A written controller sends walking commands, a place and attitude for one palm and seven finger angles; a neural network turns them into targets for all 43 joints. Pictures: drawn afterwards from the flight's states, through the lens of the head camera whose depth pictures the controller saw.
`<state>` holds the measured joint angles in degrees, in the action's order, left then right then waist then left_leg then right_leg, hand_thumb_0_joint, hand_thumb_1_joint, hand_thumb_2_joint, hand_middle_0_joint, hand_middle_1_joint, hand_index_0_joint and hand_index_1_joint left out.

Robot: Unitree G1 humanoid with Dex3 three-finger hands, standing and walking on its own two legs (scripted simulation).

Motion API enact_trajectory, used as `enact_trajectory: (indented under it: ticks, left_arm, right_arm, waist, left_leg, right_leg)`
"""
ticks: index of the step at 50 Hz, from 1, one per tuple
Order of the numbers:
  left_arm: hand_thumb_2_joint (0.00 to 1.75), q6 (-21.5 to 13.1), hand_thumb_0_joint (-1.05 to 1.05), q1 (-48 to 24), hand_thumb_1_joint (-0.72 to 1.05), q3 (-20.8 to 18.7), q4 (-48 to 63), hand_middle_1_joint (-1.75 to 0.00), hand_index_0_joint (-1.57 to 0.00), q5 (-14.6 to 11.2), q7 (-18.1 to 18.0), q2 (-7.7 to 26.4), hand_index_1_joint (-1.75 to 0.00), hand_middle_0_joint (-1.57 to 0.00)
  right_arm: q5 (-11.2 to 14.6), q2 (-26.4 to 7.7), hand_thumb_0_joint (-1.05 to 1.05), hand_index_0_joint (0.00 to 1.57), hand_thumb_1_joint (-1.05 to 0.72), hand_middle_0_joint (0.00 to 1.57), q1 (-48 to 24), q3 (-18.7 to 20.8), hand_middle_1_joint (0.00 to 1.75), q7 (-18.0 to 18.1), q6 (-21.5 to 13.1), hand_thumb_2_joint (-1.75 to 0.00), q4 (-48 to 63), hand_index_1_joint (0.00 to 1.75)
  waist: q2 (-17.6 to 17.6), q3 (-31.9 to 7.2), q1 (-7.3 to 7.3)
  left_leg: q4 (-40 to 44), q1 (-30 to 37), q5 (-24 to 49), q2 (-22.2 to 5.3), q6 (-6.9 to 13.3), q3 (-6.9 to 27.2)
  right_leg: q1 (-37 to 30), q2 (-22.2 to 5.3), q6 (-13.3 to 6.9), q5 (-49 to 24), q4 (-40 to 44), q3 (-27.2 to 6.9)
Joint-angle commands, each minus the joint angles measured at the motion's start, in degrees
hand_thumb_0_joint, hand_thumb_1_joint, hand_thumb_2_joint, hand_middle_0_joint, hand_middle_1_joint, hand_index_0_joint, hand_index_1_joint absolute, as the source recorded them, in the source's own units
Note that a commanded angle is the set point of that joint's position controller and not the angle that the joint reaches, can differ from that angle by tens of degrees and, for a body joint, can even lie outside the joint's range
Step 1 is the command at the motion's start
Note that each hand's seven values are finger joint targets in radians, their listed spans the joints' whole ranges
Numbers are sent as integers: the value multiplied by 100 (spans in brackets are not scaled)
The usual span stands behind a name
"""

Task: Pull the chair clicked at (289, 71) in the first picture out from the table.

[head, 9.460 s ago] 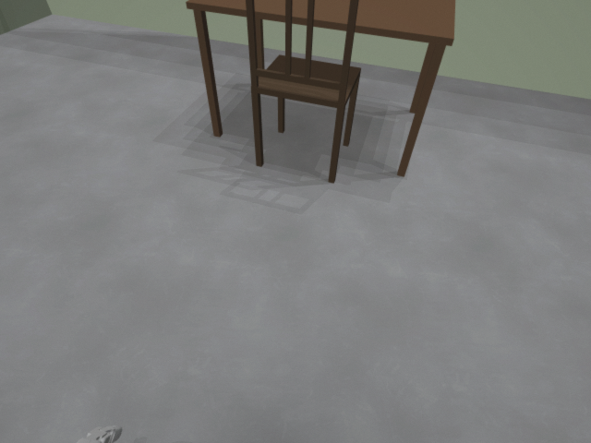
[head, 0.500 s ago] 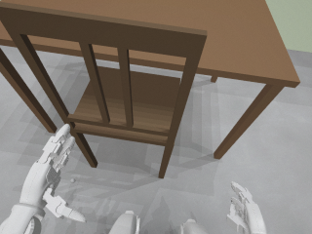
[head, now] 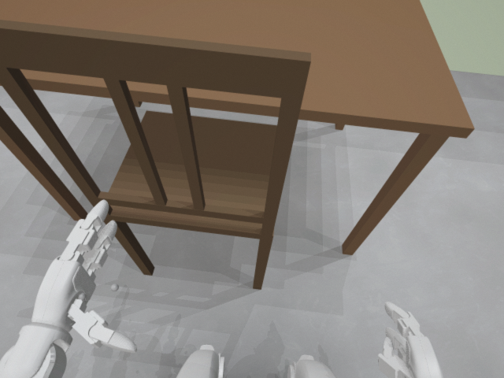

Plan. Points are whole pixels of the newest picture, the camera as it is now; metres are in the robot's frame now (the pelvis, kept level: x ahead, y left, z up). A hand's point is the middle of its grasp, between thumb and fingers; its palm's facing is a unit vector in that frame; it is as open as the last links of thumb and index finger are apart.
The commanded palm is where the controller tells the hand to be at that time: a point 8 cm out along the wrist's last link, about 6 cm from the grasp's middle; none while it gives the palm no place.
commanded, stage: raise the hand toward the chair's back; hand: left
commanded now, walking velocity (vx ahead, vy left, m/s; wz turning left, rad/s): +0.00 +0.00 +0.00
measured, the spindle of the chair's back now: (143, 154) +0.49 +0.23 +0.03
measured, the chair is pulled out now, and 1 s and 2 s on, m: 0.00 0.00 0.00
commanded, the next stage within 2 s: aim the fingers beside a spindle in 0.10 s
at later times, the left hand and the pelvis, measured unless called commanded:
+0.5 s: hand (120, 269) +0.26 +0.20 +0.04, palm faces -0.07 -0.99 -0.08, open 16.9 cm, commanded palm +0.24 +0.26 +0.04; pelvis +0.00 -0.01 +0.00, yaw +0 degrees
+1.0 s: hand (127, 258) +0.29 +0.21 +0.01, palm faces -0.11 -0.99 -0.06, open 16.9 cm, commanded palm +0.28 +0.26 +0.02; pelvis -0.01 +0.00 -0.02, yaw -1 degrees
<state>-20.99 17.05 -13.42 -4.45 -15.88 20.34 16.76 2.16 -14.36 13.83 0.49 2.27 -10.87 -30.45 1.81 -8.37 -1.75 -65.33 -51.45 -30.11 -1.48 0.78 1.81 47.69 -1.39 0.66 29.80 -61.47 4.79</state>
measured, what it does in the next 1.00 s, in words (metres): stands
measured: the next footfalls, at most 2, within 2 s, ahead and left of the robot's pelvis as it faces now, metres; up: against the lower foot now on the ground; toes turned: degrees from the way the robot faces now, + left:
none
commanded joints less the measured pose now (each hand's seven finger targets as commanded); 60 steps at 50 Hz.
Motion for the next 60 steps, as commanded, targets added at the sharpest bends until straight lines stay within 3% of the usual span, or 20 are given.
enact_trajectory:
  ticks: [1, 2, 8, 12, 15, 17, 22, 26, 29, 34, 37, 38, 43, 46, 48, 51, 52, 55, 59, 60]
  left_arm:
    - [30, -309, 0, -245, -50, -561, 1454, -8, -6, -196, 42, 935, -8, -6]
    - [30, -361, 0, -296, -50, -665, 1508, -8, -6, -211, -23, 1022, -8, -6]
    - [30, -526, 0, -295, -50, -496, 926, -8, -6, -207, -81, 676, -8, -6]
    - [30, -329, 0, -363, -50, -556, 552, -8, -6, -133, 119, 906, -8, -6]
    - [30, -372, 0, -903, -50, -537, 757, -8, -6, -198, 244, 978, -8, -6]
    - [30, -483, 0, -1037, -50, -802, 830, -8, -6, -256, 221, 1227, -8, -6]
    - [30, -682, 0, -963, -50, -913, 658, -8, -6, -356, 200, 1175, -8, -6]
    - [30, -459, 0, -775, -50, -799, 153, -8, -6, -311, 294, 1029, -8, -6]
    - [30, -352, 0, -1023, -50, -555, 98, -8, -6, -269, 358, 883, -8, -6]
    - [30, -649, 0, -1545, -50, -774, 438, -8, -6, -288, 216, 1157, -8, -6]
    - [30, -840, 0, -1836, -50, -935, 308, -8, -6, -233, 118, 1374, -8, -6]
    - [30, -850, 0, -1795, -50, -874, 224, -8, -6, -216, 118, 1265, -8, -6]
    - [30, -620, 0, -2011, -50, -613, -262, -8, -6, -163, 243, 1075, -8, -6]
    - [30, -453, 0, -2163, -50, -633, -441, -8, -6, -177, 297, 1136, -8, -6]
    - [30, -482, 0, -2578, -50, -719, -440, -8, -6, -155, 269, 1279, -8, -6]
    - [30, -642, 0, -2982, -50, -683, -232, -8, -6, -119, 168, 1253, -8, -6]
    - [30, -687, 0, -2965, -50, -620, -146, -8, -6, -109, 131, 1226, -8, -6]
    - [30, -719, 0, -2797, -50, -679, -309, -8, -6, -92, 62, 1210, -8, -6]
    - [30, -548, 0, -2850, -50, -948, -1097, -8, -6, -18, 91, 1450, -8, -6]
    - [30, -512, 0, -2920, -50, -962, -1221, -8, -6, -9, 129, 1480, -8, -6]
  right_arm:
    - [11, -790, 0, 20, -90, 20, -152, 326, 30, 84, -323, -90, 921, 30]
    - [-1, -777, 0, 20, -90, 20, -173, 326, 30, 99, -322, -90, 881, 30]
    - [-17, -747, 0, 20, -90, 20, -167, 300, 30, 103, -304, -90, 740, 30]
    - [1, -825, 0, 20, -90, 20, -171, 304, 30, 113, -248, -90, 748, 30]
    - [-7, -843, 0, 20, -90, 20, -141, 270, 30, 149, -264, -90, 773, 30]
    - [-38, -843, 0, 20, -90, 20, -145, 269, 30, 182, -292, -90, 717, 30]
    - [-46, -809, 0, 20, -90, 20, -114, 284, 30, 152, -341, -90, 602, 30]
    - [-19, -838, 0, 20, -90, 20, -119, 326, 30, 99, -255, -90, 609, 30]
    - [-4, -890, 0, 20, -90, 20, -84, 323, 30, 93, -225, -90, 658, 30]
    - [-52, -892, 0, 20, -90, 20, -31, 330, 30, 120, -278, -90, 611, 30]
    - [-76, -909, 0, 20, -90, 20, -10, 303, 30, 128, -269, -90, 522, 30]
    - [-78, -893, 0, 20, -90, 20, -23, 304, 30, 121, -265, -90, 532, 30]
    - [-48, -954, 0, 20, -90, 20, -7, 292, 30, 101, -204, -90, 526, 30]
    - [-38, -993, 0, 20, -90, 20, 22, 302, 30, 108, -158, -90, 553, 30]
    - [-43, -1012, 0, 20, -90, 20, 31, 296, 30, 131, -145, -90, 518, 30]
    - [-75, -968, 0, 20, -90, 20, 25, 291, 30, 134, -170, -90, 492, 30]
    - [-85, -958, 0, 20, -90, 20, 25, 287, 30, 124, -190, -90, 519, 30]
    - [-105, -959, 0, 20, -90, 20, 70, 301, 30, 91, -157, -90, 477, 30]
    - [-86, -1008, 0, 20, -90, 20, 117, 284, 30, 74, -4, -90, 428, 30]
    - [-81, -1012, 0, 20, -90, 20, 90, 274, 30, 71, 34, -90, 466, 30]
  waist:
    - [240, -1464, 22]
    - [206, -1458, 10]
    - [72, -1083, -82]
    - [-12, -1105, -84]
    - [119, -1294, -121]
    - [90, -1427, -74]
    - [247, -1645, 4]
    - [168, -1488, -6]
    - [130, -1387, -101]
    - [141, -1659, -102]
    - [137, -1607, -104]
    - [262, -1648, -81]
    - [378, -1647, -120]
    - [167, -1662, -118]
    - [79, -1679, -173]
    - [381, -1883, -123]
    - [490, -1922, -113]
    - [343, -2054, -84]
    - [-46, -1749, -117]
    - [68, -1666, -86]
  left_leg:
    - [1065, 1419, 2029, 114, 39, 60]
    - [1011, 1394, 2069, 100, 52, 53]
    - [922, 1102, 1731, 123, 31, 16]
    - [874, 947, 1650, 142, 69, -40]
    - [827, 1026, 1714, 141, 83, -24]
    - [759, 1017, 1839, 121, 92, -15]
    - [710, 1139, 2203, 112, 68, -13]
    - [746, 967, 2097, 123, 55, -58]
    - [753, 931, 1976, 115, 71, -38]
    - [671, 1006, 1964, 83, 78, 6]
    - [639, 888, 1841, 69, 72, 30]
    - [651, 927, 1865, 72, 60, 32]
    - [676, 932, 1771, 66, 43, 62]
    - [679, 854, 1630, 60, 44, 77]
    - [627, 773, 1537, 48, 60, 98]
    - [623, 1000, 1681, 40, 31, 148]
    - [623, 1076, 1775, 35, 26, 169]
    - [611, 1153, 1934, 21, 8, 189]
    - [526, 524, 1508, 59, 44, 85]
    - [538, 428, 1380, 76, 34, 73]
  right_leg:
    - [-778, 171, -181, -1548, 835, -42]
    - [-752, 187, -174, -1594, 824, -57]
    - [-518, 174, -153, -1370, 805, -63]
    - [-645, 156, -148, -1404, 870, -159]
    - [-637, 134, -148, -1478, 823, -188]
    - [-707, 142, -157, -1563, 768, -210]
    - [-733, 145, -166, -1874, 629, -179]
    - [-684, 126, -137, -1873, 654, -175]
    - [-511, 132, -134, -1737, 644, -147]
    - [-429, 136, -148, -1614, 560, -171]
    - [-314, 152, -168, -1404, 480, -161]
    - [-261, 142, -172, -1400, 450, -163]
    - [-57, 128, -188, -1263, 414, -119]
    - [-50, 132, -179, -1166, 447, -121]
    - [42, 138, -174, -1077, 406, -128]
    - [173, 122, -205, -1061, 312, -110]
    - [205, 127, -218, -1062, 284, -104]
    - [204, 125, -205, -1159, 262, -90]
    - [129, 145, -188, -1064, 257, -144]
    - [158, 140, -199, -960, 260, -161]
